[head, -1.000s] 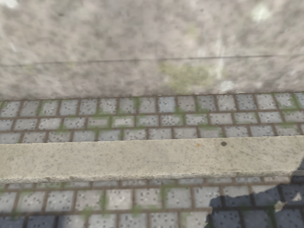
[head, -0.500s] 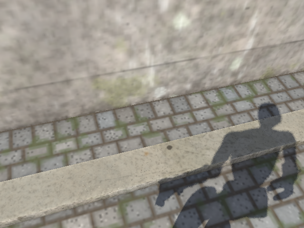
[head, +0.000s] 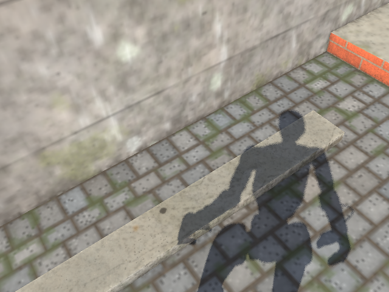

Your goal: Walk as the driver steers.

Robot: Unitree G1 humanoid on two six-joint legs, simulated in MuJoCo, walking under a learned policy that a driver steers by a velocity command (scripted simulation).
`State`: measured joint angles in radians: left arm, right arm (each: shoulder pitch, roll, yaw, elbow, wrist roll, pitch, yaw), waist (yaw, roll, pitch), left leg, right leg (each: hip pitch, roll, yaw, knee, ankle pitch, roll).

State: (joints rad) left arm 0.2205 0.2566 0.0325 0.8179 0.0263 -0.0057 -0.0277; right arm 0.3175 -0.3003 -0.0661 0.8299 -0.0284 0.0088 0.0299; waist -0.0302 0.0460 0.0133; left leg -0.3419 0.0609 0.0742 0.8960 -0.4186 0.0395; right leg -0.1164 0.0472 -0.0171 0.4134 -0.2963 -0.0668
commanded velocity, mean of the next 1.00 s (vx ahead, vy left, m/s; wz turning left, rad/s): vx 0.13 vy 0.00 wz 0.02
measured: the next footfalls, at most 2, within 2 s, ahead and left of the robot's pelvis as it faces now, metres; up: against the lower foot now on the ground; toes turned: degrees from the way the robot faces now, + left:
left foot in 0.34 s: +0.29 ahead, +0.09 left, +0.00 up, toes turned +7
right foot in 0.74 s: +0.26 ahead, -0.11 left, +0.00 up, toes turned +3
